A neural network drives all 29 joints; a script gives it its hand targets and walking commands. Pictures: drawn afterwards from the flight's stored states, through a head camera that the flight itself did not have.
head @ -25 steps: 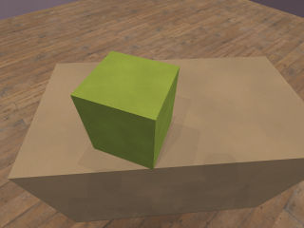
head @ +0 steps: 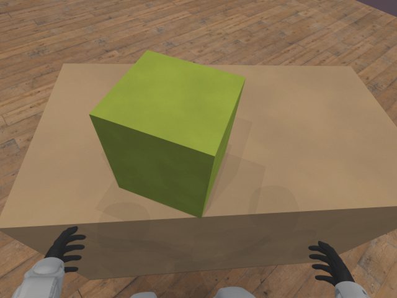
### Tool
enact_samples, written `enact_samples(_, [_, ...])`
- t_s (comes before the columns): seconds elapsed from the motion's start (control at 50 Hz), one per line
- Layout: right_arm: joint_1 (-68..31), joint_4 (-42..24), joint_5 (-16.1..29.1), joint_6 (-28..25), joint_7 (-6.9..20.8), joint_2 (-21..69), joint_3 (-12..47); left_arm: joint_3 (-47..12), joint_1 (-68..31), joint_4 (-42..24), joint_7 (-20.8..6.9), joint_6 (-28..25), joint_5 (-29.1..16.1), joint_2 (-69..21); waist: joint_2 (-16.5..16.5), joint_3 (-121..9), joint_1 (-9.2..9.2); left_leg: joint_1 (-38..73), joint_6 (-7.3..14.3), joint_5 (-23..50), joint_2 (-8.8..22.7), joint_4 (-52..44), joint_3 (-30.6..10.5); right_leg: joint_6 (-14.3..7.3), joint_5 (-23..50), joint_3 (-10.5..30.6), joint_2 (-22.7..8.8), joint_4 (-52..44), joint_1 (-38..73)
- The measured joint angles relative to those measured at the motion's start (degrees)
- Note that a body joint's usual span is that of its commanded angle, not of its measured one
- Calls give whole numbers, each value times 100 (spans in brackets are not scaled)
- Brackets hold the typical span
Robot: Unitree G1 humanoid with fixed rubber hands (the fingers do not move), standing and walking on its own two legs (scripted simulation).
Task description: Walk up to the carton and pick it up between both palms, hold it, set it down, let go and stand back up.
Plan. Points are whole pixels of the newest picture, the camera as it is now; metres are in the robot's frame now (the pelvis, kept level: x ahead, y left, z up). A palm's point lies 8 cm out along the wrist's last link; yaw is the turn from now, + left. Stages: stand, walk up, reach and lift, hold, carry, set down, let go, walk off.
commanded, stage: reach and lift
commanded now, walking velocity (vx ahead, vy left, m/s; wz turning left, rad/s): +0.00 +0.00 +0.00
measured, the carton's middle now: (175, 138) +0.41 +0.04 +0.05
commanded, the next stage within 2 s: none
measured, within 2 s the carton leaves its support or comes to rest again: neither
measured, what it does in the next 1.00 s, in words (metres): steps on the spot: right foot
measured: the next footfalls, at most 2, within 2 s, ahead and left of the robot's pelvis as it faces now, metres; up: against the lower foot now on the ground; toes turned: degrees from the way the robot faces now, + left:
right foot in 0.82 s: -0.02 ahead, -0.08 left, +0.00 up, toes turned -2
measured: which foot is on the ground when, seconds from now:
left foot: down 0.00-1.00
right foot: down 0.00-0.72, up 0.74-0.80, down 0.82-1.00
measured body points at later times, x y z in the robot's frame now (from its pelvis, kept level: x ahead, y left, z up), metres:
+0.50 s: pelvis -0.03 +0.00 +0.01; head -0.04 +0.01 +0.46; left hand +0.17 +0.28 -0.03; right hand +0.13 -0.24 -0.02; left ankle +0.02 +0.13 -0.73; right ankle +0.03 -0.13 -0.73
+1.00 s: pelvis -0.01 +0.04 +0.02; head +0.01 +0.05 +0.47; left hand +0.22 +0.29 +0.03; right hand +0.14 -0.16 +0.02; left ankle +0.02 +0.13 -0.73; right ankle -0.06 -0.08 -0.72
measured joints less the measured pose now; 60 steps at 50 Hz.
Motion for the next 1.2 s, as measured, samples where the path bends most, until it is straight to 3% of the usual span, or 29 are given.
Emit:
enact_samples(0.26, [806,-1348,64,-129,-403,788,169,0,206,-291,-213,-446,0,60,0,-20,-1,527,0,384,-1,-607,2,19,422,0,-14,-693,569])
enact_samples(0.52, [1565,-3401,186,1038,-945,953,477,1,604,-657,-640,-700,-1,264,78,-29,98,816,16,599,-1,-865,7,19,560,-1,-17,-839,810])
enact_samples(0.68, [1930,-4637,525,1619,-1409,1225,904,0,603,-1304,-839,-741,-192,761,9,2,98,816,25,605,-125,-865,46,19,527,2,-162,-843,817])
enact_samples(0.74, [1931,-4973,601,1733,-1430,1288,935,0,603,-1527,-840,-774,-248,777,58,1,114,816,174,576,-136,-865,129,19,488,-2,-204,-873,816])
enact_samples(0.82, [1933,-5026,609,1796,-1340,1196,834,-3,706,-1498,-947,-1103,-251,467,403,-188,117,821,260,549,15,-982,143,19,517,-28,175,-873,1235])
enact_samples(0.86, [1932,-5038,609,1800,-1336,1191,790,2,794,-1493,-1005,-1251,-281,437,408,-283,222,819,269,540,-12,-1050,287,19,286,-19,168,-980,1465])
enact_samples(0.9, [1932,-5117,608,1760,-1361,1239,794,23,926,-1591,-1008,-1382,-443,540,230,-256,354,818,269,516,-127,-1093,564,18,-57,-10,-37,-1332,1597])
enact_samples(1.04, [2381,-5094,750,775,-1507,1265,1050,57,1516,-2443,-1015,-2044,-628,461,170,111,359,826,270,635,-135,-1296,637,19,151,-8,-63,-1421,1509])
enact_samples(1.2, [2743,-5087,816,-281,-1679,1473,1289,59,1869,-2429,-1103,-2702,-814,715,74,35,409,827,270,684,-135,-1299,637,19,208,-9,-66,-1524,1559])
